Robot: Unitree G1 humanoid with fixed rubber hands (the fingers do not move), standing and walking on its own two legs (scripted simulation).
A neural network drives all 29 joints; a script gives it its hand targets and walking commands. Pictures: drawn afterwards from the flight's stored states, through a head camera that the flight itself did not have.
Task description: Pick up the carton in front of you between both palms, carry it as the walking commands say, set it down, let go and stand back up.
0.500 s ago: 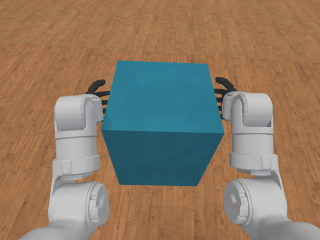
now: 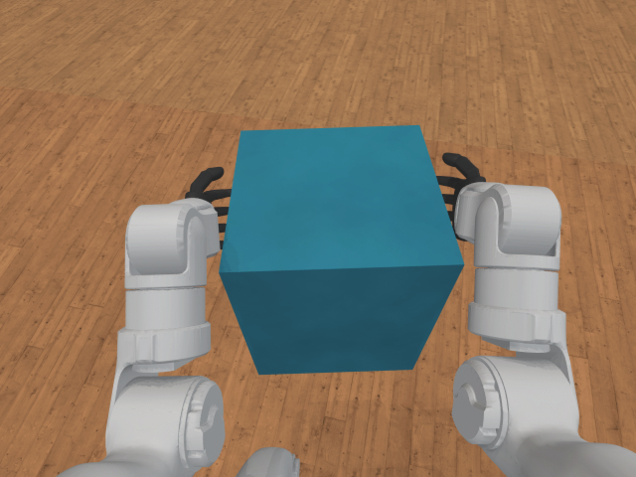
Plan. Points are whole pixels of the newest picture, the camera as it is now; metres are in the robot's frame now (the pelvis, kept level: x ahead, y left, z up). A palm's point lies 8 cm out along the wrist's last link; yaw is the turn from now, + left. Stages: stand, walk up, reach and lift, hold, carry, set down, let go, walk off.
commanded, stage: carry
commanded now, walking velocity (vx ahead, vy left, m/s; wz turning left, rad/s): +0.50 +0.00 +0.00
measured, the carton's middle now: (333, 259) +0.37 +0.02 +0.07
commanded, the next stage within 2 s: none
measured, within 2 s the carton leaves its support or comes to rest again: neither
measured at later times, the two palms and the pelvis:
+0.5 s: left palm (248, 39) +0.69 +0.16 +0.19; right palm (450, 49) +0.66 -0.14 +0.19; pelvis +0.30 +0.04 +0.03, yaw -1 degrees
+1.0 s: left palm out of the picture +0.98 +0.19 +0.23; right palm out of the picture +1.00 -0.11 +0.24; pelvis +0.61 +0.02 +0.06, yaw +0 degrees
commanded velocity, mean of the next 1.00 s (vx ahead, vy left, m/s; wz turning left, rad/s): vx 0.50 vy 0.00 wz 0.00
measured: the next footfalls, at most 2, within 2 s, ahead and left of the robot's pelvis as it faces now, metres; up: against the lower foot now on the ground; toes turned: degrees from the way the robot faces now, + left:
left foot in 0.22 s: +0.32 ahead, +0.13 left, +0.02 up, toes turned +6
right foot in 0.64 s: +0.59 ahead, -0.08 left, +0.05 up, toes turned -7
